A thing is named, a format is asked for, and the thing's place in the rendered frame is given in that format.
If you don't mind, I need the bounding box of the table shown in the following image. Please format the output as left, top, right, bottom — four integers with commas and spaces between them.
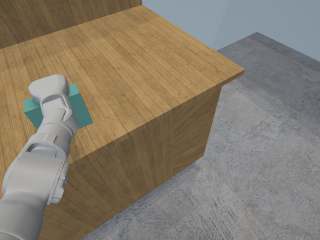
0, 0, 245, 240

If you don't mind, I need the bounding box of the left robot upper arm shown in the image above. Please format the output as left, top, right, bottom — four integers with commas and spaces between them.
0, 151, 69, 240

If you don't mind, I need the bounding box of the robot left forearm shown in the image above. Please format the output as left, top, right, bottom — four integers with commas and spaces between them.
2, 92, 80, 196

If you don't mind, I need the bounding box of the sponge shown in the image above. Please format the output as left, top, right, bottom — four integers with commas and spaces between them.
23, 83, 93, 130

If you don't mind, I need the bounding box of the left robot hand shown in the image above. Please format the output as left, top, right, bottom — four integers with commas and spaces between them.
28, 74, 70, 104

